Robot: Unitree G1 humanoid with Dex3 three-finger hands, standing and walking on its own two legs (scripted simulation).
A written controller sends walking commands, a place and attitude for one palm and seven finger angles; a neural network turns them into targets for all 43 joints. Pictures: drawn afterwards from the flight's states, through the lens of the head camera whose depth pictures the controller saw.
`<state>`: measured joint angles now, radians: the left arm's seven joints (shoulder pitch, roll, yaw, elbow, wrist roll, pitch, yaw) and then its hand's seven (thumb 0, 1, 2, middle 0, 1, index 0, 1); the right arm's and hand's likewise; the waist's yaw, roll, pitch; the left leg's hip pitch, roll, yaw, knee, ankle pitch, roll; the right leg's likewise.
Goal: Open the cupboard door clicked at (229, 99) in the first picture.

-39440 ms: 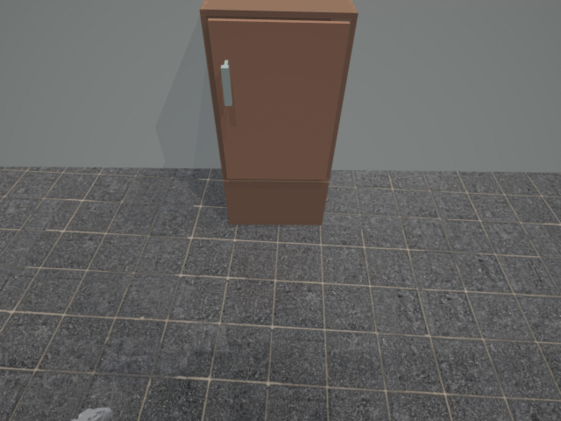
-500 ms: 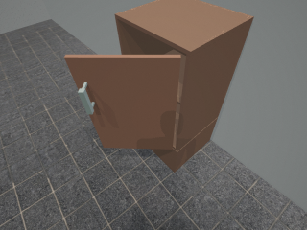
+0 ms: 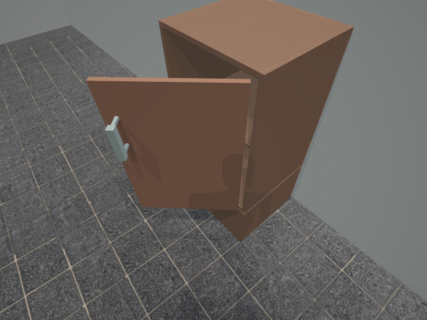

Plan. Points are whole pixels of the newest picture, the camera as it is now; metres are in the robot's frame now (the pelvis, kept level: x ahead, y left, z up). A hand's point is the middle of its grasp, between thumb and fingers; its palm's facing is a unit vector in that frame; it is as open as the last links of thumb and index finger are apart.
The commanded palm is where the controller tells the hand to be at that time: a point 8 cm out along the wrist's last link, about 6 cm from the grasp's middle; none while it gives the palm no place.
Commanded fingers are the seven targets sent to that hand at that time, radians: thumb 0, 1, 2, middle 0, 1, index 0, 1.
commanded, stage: look again from close up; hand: left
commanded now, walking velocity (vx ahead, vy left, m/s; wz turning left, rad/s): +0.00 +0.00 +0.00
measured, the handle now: (119, 138) +0.57 +0.31 -0.03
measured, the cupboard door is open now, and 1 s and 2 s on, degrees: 46 46 46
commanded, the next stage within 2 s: shuffle to correct the standing spot in 0.40 s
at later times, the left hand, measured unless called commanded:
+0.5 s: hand out of the picture -0.01 +0.17 -0.17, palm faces +0.04 -0.98 -0.20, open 7.3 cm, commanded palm none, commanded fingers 0.00 0.90 0.90 -0.20 -0.30 -0.20 -0.30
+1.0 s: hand out of the picture +0.02 +0.25 -0.18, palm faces +0.05 -0.97 -0.25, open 7.4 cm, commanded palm none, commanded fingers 0.00 0.90 0.90 -0.20 -0.30 -0.20 -0.30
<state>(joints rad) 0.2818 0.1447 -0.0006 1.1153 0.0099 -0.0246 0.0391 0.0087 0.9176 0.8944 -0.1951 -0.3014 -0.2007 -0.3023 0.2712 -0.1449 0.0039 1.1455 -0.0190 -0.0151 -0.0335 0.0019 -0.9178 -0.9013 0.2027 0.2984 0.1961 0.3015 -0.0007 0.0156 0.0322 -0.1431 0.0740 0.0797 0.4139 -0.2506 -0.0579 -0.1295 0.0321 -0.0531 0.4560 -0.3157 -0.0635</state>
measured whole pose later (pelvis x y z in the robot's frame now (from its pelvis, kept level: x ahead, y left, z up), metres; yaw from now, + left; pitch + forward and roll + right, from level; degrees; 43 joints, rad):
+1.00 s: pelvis +0.01 +0.06 -0.01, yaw -1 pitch +1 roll +2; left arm 0.27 0.17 0.06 1.05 0.02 0.04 0.04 0.01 0.91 0.89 -0.19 -0.30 -0.20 -0.30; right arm 0.29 -0.14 -0.02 1.03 -0.04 -0.01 -0.02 0.00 -0.91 -0.90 0.20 0.30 0.20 0.30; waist 0.01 -0.03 0.07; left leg -0.19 -0.02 0.14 0.49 -0.32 0.05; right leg -0.38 -0.07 -0.06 0.97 -0.54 -0.04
